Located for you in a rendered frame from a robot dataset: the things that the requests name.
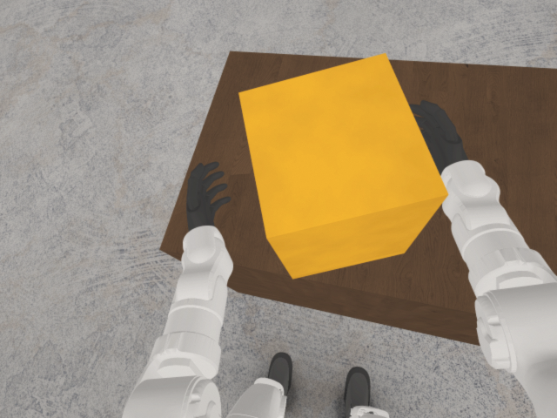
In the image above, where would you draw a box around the robot left upper arm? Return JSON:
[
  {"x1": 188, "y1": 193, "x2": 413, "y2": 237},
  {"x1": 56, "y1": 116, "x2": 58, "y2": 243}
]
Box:
[{"x1": 124, "y1": 375, "x2": 221, "y2": 418}]

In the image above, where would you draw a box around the robot right upper arm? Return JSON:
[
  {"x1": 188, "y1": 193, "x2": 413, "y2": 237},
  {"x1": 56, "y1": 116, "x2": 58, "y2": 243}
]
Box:
[{"x1": 475, "y1": 282, "x2": 557, "y2": 418}]

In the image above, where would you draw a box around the pedestal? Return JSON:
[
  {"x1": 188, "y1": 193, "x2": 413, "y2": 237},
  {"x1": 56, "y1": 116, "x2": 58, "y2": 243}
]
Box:
[{"x1": 159, "y1": 51, "x2": 557, "y2": 346}]

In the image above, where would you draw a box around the right robot forearm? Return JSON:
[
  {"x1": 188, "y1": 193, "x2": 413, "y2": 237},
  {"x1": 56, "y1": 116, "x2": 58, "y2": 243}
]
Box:
[{"x1": 441, "y1": 160, "x2": 557, "y2": 298}]

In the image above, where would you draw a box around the left robot thigh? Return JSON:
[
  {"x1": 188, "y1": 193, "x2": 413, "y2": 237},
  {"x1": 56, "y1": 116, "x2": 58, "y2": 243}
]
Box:
[{"x1": 226, "y1": 383, "x2": 286, "y2": 418}]

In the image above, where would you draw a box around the carton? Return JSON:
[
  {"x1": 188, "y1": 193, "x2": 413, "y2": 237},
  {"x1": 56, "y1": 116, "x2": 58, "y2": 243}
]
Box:
[{"x1": 238, "y1": 53, "x2": 449, "y2": 279}]

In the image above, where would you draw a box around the robot left hand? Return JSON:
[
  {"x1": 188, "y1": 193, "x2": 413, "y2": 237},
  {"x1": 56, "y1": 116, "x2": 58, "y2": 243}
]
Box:
[{"x1": 186, "y1": 162, "x2": 231, "y2": 231}]

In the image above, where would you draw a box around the robot right hand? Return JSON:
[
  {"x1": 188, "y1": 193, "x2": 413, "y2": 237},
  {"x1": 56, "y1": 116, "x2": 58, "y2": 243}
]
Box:
[{"x1": 409, "y1": 100, "x2": 468, "y2": 176}]

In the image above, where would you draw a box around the left robot forearm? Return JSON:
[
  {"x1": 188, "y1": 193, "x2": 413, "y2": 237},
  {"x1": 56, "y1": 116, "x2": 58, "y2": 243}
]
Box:
[{"x1": 122, "y1": 226, "x2": 233, "y2": 418}]

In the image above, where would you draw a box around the robot right foot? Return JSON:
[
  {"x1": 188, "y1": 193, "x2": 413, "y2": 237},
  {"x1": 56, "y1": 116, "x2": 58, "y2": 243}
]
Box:
[{"x1": 344, "y1": 367, "x2": 371, "y2": 418}]

